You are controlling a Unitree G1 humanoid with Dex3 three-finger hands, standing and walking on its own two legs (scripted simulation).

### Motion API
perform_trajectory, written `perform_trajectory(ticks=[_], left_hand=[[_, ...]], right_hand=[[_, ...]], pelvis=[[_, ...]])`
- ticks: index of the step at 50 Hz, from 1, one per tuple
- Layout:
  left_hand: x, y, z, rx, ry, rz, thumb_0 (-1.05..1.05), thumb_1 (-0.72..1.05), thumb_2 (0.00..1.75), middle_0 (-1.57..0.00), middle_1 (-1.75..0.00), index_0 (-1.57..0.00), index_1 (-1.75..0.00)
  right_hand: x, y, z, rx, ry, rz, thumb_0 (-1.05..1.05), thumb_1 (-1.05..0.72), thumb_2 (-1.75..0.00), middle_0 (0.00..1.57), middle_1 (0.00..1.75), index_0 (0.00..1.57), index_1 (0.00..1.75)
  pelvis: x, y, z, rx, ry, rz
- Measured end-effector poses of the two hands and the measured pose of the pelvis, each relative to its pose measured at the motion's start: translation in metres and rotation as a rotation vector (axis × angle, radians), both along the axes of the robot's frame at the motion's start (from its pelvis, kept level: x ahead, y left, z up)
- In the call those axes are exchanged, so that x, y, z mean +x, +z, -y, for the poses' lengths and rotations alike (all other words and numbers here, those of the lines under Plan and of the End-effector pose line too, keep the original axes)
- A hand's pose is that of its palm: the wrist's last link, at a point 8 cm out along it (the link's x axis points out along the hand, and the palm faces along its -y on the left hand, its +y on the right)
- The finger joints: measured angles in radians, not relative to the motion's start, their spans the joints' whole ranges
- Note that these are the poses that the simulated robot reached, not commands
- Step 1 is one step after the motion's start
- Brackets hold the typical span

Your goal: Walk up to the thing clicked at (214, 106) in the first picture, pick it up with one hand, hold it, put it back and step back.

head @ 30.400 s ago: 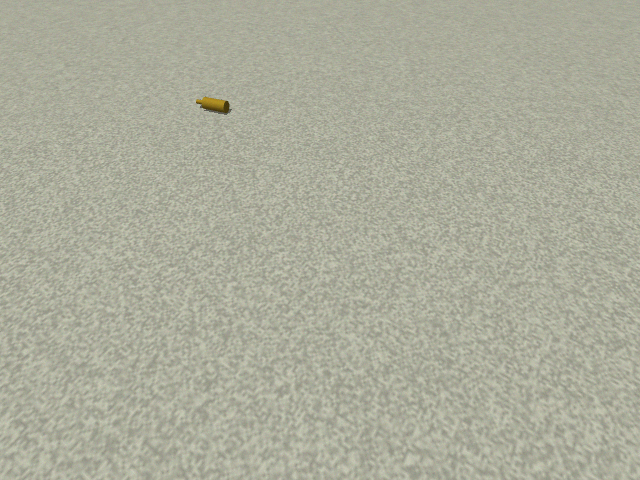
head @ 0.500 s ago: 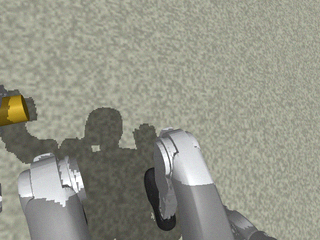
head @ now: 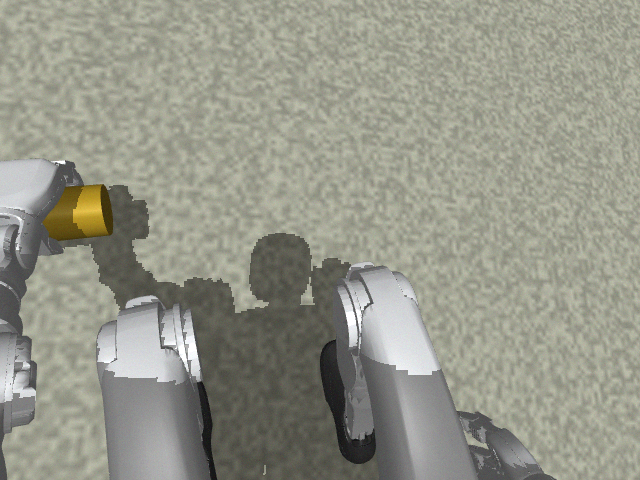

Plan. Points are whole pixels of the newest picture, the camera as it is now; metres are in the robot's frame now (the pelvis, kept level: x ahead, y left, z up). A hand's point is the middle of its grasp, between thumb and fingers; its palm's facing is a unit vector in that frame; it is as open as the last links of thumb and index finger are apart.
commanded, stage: lift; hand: left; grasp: from above
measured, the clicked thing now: (20, 217) +0.44 +0.33 -0.18
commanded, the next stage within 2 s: hold in 1.82 s
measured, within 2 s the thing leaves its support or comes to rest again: neither
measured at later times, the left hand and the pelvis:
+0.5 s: hand out of the picture +0.41 +0.31 -0.08, palm faces -0.47 -0.08 -0.88, open 9.7 cm; pelvis -0.01 +0.00 +0.05, yaw +2 degrees
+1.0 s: hand out of the picture +0.35 +0.29 +0.10, palm faces -0.43 -0.12 -0.89, open 9.7 cm; pelvis +0.00 +0.01 +0.20, yaw +5 degrees
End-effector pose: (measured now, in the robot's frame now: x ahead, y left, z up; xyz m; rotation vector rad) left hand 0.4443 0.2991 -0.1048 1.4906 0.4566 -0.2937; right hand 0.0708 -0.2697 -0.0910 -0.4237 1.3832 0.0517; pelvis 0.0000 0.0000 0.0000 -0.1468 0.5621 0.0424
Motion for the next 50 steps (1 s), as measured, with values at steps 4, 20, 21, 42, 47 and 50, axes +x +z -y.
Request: perform_trajectory(ticks=[4,20,21,42,47,50], left_hand=[[0.0,0.007,-0.001,0.004,-0.006,0.01,0.0,0.0,0.52,-0.75,-0.52,-0.75,-0.5],[-0.014,0.053,-0.006,0.007,0.026,-0.013,0.0,0.02,0.49,-0.76,-0.47,-0.77,-0.46],[-0.016,0.057,-0.007,0.006,0.025,-0.014,0.0,0.02,0.49,-0.76,-0.47,-0.77,-0.46],[-0.069,0.192,-0.01,-0.02,0.041,0.012,0.0,0.02,0.47,-0.77,-0.45,-0.78,-0.44],[-0.081,0.235,-0.003,-0.028,0.038,0.022,0.0,0.02,0.47,-0.77,-0.45,-0.78,-0.44],[-0.087,0.263,0.001,-0.031,0.044,0.027,0.0,0.03,0.46,-0.77,-0.45,-0.78,-0.44]], right_hand=[[-0.008,0.003,0.003,-0.02,-0.018,-0.01,0.0,-0.91,-0.91,0.2,0.29,0.2,0.29],[-0.01,0.024,-0.004,-0.023,-0.102,0.023,0.0,-0.92,-0.91,0.2,0.29,0.21,0.29],[-0.008,0.026,-0.005,-0.023,-0.105,0.028,0.0,-0.92,-0.91,0.2,0.29,0.21,0.29],[0.06,0.125,-0.017,-0.014,-0.109,0.223,0.0,-0.91,-0.91,0.2,0.29,0.21,0.29],[0.071,0.159,-0.022,-0.004,-0.12,0.266,0.0,-0.9,-0.91,0.2,0.29,0.21,0.3],[0.076,0.18,-0.026,0.006,-0.131,0.286,0.0,-0.9,-0.91,0.2,0.29,0.21,0.3]], pelvis=[[-0.002,0.002,0.0,0.003,0.003,0.002],[-0.005,0.031,-0.002,0.013,0.018,-0.021],[-0.005,0.035,-0.002,0.014,0.019,-0.023],[-0.002,0.138,-0.007,0.034,0.052,0.006],[0.001,0.173,-0.007,0.048,0.058,0.04],[0.003,0.195,-0.007,0.057,0.061,0.065]])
